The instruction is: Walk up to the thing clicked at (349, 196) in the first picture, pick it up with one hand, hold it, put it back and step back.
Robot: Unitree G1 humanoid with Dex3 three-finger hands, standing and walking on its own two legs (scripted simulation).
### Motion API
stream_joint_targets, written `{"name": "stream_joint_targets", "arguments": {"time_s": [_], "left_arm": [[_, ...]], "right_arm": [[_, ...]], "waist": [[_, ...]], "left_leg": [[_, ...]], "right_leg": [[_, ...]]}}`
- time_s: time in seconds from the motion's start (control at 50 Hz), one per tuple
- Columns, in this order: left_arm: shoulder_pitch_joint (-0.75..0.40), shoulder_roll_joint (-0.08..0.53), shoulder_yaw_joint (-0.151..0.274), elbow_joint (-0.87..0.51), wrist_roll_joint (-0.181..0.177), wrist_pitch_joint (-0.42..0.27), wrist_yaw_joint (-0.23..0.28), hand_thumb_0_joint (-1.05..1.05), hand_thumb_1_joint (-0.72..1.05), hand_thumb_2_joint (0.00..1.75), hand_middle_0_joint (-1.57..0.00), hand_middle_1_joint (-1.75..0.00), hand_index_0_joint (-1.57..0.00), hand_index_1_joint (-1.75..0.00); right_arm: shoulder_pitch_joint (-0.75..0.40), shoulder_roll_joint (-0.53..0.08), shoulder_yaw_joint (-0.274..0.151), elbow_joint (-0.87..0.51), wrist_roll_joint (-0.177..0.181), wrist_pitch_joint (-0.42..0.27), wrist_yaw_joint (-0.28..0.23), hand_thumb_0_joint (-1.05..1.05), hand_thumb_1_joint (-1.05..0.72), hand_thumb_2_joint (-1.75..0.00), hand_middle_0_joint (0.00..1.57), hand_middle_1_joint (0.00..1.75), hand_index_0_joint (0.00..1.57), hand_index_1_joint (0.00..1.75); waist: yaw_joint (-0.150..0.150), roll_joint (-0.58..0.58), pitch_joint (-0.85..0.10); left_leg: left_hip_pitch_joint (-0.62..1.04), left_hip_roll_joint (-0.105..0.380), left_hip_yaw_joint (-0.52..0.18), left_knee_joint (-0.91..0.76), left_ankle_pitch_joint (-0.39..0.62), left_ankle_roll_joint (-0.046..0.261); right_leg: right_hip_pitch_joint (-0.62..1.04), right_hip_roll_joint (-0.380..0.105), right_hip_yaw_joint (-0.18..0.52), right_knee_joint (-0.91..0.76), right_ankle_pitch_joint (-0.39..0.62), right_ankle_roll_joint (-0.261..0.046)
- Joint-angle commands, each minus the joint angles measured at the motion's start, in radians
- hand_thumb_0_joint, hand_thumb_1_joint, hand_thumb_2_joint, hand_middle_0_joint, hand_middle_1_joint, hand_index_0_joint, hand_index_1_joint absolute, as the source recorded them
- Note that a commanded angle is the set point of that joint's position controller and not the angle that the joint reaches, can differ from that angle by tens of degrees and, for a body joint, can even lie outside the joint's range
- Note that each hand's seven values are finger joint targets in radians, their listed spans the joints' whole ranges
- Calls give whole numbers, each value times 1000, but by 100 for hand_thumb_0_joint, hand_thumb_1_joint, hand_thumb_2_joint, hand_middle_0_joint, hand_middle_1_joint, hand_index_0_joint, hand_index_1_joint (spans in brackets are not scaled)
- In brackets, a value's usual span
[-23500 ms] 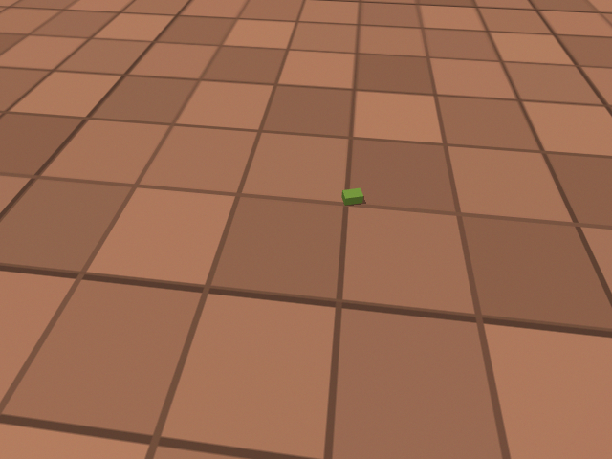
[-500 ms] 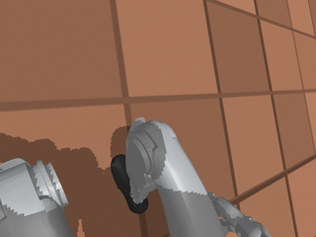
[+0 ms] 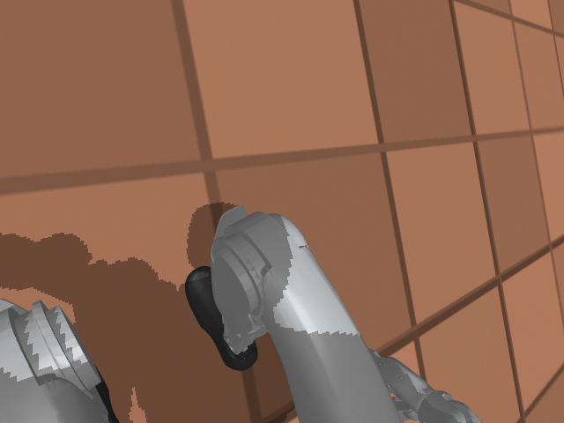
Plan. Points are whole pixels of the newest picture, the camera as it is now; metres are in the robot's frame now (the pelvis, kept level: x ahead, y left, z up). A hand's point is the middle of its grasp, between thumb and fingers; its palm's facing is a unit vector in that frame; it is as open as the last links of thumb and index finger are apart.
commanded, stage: rest palm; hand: left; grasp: from above
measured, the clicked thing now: out of the picture +0.47 +0.35 -0.29
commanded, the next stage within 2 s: close in 0.02 s
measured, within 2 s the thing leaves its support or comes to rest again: leaves its support in 1.90 s
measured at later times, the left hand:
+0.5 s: hand out of the picture +0.45 +0.35 -0.26, palm faces -0.43 -0.16 -0.89, open 11.2 cm
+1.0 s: hand out of the picture +0.45 +0.34 -0.26, palm faces -0.44 -0.17 -0.88, open 8.7 cm
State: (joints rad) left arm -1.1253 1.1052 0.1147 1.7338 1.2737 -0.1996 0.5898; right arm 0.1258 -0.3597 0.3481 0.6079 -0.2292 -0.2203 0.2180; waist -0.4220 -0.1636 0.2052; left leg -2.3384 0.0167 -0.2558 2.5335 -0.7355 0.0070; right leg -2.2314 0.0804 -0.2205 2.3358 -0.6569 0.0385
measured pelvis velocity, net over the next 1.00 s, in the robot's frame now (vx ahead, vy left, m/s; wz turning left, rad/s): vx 0.00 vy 0.00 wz -0.01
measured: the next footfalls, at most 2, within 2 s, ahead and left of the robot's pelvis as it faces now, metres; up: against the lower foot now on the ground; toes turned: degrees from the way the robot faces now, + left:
none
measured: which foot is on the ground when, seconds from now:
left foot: down 0.00-1.00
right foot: down 0.00-1.00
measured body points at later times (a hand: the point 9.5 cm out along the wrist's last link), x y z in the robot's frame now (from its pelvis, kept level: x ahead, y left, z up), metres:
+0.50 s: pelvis +0.00 +0.00 +0.00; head +0.29 +0.15 +0.31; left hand +0.47 +0.36 -0.21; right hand +0.07 -0.25 -0.04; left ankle +0.06 +0.12 -0.28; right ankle +0.12 -0.11 -0.28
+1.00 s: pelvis +0.00 +0.00 +0.00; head +0.29 +0.14 +0.31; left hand +0.47 +0.35 -0.21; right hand +0.05 -0.25 -0.04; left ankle +0.06 +0.12 -0.28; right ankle +0.12 -0.11 -0.28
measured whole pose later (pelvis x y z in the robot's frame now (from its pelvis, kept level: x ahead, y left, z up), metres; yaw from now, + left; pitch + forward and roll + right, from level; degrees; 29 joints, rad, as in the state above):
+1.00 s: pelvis +0.00 +0.00 +0.00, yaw -1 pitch +28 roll -16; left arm -1.12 1.12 0.09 1.74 1.27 -0.24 0.59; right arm 0.10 -0.37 0.38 0.58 -0.23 -0.21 0.21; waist -0.42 -0.18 0.22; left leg -2.32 0.02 -0.27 2.53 -0.73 0.01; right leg -2.21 0.09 -0.23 2.32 -0.64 0.04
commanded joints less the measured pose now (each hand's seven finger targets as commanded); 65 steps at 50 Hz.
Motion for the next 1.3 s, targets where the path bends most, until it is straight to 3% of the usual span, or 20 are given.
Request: {"name": "stream_joint_targets", "arguments": {"time_s": [0.0, 0.04, 0.1, 0.14, 0.18, 0.24, 0.3, 0.4, 0.46, 0.56, 0.72, 0.82, 0.9, 0.94, 1.0, 1.04, 1.12, 1.16, 1.22, 1.28], "left_arm": [[-184, 212, -9, -91, -29, -3, 13, 0, -29, 81, -27, -84, -27, -84], [-197, 219, -1, -136, -35, -16, 4, 0, -26, 79, -28, -82, -28, -82], [-155, 196, -18, -81, -32, -28, 5, 0, -22, 80, -31, -83, -31, -83], [-167, 192, -28, -109, -25, -38, 6, 0, -15, 69, -33, -81, -35, -78], [-217, 231, -14, -151, -14, -48, 16, 0, -14, 67, -34, -79, -37, -76], [-230, 224, -22, -139, 0, -55, 30, 0, -10, 65, -37, -77, -39, -74], [-196, 179, -47, -64, 6, -45, 36, 0, -8, 63, -38, -75, -41, -73], [-246, 217, -32, -118, 12, -40, 41, 0, 0, 56, -45, -71, -48, -68], [-219, 187, -46, -77, -1, -28, 40, 0, 4, 53, -47, -70, -50, -66], [-252, 226, -31, -124, -4, -17, 30, 0, 11, 47, -52, -65, -56, -61], [-201, 226, -27, -95, -27, -25, 17, 0, 20, 39, -59, -58, -63, -54], [-206, 244, -21, -120, -23, -33, 23, 0, 27, 36, -65, -54, -69, -50], [-205, 246, -28, -114, -15, -38, 27, 0, 33, 30, -69, -49, -74, -44], [-203, 257, -18, -101, -12, -37, 37, 0, 37, 30, -72, -49, -77, -44], [-207, 226, -41, -89, -9, -38, 38, 0, 43, 27, -76, -48, -81, -43], [-230, 260, -21, -131, -4, -35, 40, 0, 46, 27, -78, -47, -83, -42], [-195, 203, -49, -70, -13, -20, 42, 0, 55, 28, -86, -45, -91, -40], [-233, 243, -30, -114, -13, -21, 39, 0, 60, 30, -90, -44, -95, -40], [-224, 245, -22, -118, -14, -15, 31, 0, 64, 26, -94, -41, -99, -36], [-193, 226, -42, -79, -21, -16, 27, 0, 68, 27, -98, -40, -102, -35]], "right_arm": [[195, -333, -96, 24, 2, 10, -7, 0, -90, -91, 20, 30, 20, 30], [194, -335, -97, 22, 5, 13, -6, 0, -90, -90, 20, 30, 20, 30], [182, -327, -93, 19, 4, 22, -8, 0, -90, -90, 20, 30, 20, 30], [185, -332, -100, 19, 3, 25, -9, 0, -89, -90, 20, 30, 20, 30], [176, -343, -102, 14, 3, 25, -11, 0, -89, -90, 20, 30, 20, 30], [176, -341, -95, 16, 1, 26, -11, 0, -89, -90, 20, 30, 20, 30], [166, -337, -96, 20, -2, 14, -11, 0, -89, -90, 20, 30, 20, 30], [167, -345, -97, 16, 0, 5, -12, 0, -89, -90, 20, 30, 20, 30], [158, -336, -90, 13, -2, 2, -9, 0, -90, -90, 20, 30, 20, 30], [177, -343, -90, 18, 0, 6, -8, 0, -89, -90, 20, 30, 20, 30], [173, -340, -74, 7, 0, 12, -12, 0, -89, -90, 20, 30, 20, 30], [173, -349, -83, 3, 3, 15, -15, 0, -89, -90, 20, 30, 20, 30], [173, -348, -75, -6, -1, 15, -18, 0, -89, -90, 20, 30, 20, 30], [164, -343, -71, -1, -3, 15, -20, 0, -89, -90, 20, 30, 20, 30], [172, -354, -81, -1, -6, 11, -20, 0, -89, -90, 20, 30, 20, 30], [171, -353, -77, 3, -4, 11, -20, 0, -89, -90, 20, 30, 20, 30], [173, -346, -77, 4, -6, 10, -18, 0, -89, -90, 20, 30, 20, 30], [167, -347, -75, 4, -2, 9, -19, 0, -89, -90, 20, 30, 20, 30], [173, -341, -72, 13, -2, 9, -15, 0, -89, -90, 20, 30, 20, 30], [157, -349, -76, -4, 0, 14, -20, 0, -89, -90, 20, 30, 20, 30]], "waist": [[-34, 583, -664], [-29, 596, -682], [-30, 563, -656], [-32, 581, -649], [-18, 617, -675], [-45, 598, -663], [-55, 544, -576], [-39, 605, -630], [-53, 585, -629], [-47, 641, -651], [-45, 583, -629], [-33, 598, -646], [-50, 572, -625], [-38, 571, -632], [-54, 591, -592], [-43, 615, -648], [-62, 569, -590], [-48, 597, -623], [-43, 608, -631], [-50, 573, -596]], "left_leg": [[498, 42, 74, -251, 310, 1], [521, 43, 67, -246, 333, -3], [495, 43, 65, -252, 303, 1], [503, 42, 67, -262, 293, 0], [535, 46, 55, -268, 292, -7], [517, 46, 60, -263, 283, -3], [471, 43, 61, -264, 219, 1], [540, 50, 41, -279, 257, -11], [538, 53, 38, -278, 275, -12], [553, 52, 48, -275, 316, -15], [513, 49, 53, -260, 306, -5], [518, 50, 57, -268, 296, -6], [499, 50, 58, -267, 266, 0], [484, 50, 61, -263, 258, -1], [491, 51, 54, -282, 230, -5], [540, 56, 44, -280, 273, -11], [490, 53, 50, -275, 253, -6], [509, 54, 46, -274, 267, -9], [522, 56, 46, -268, 299, -11], [482, 52, 54, -273, 254, -4]], "right_leg": [[428, 37, -56, -188, 314, -57], [412, 32, -63, -187, 317, -60], [417, 37, -66, -190, 301, -59], [414, 39, -66, -193, 294, -58], [387, 34, -71, -179, 286, -63], [400, 39, -72, -184, 289, -59], [346, 34, -69, -188, 246, -56], [332, 25, -71, -169, 265, -58], [350, 31, -76, -173, 282, -55], [371, 29, -69, -178, 307, -58], [393, 32, -72, -189, 299, -56], [407, 37, -69, -189, 294, -58], [416, 39, -67, -200, 281, -54], [416, 41, -66, -198, 275, -56], [389, 39, -71, -198, 253, -57], [388, 36, -77, -187, 280, -58], [393, 38, -74, -195, 280, -53], [381, 36, -74, -190, 281, -57], [381, 33, -75, -187, 296, -56], [397, 38, -71, -200, 271, -56]]}}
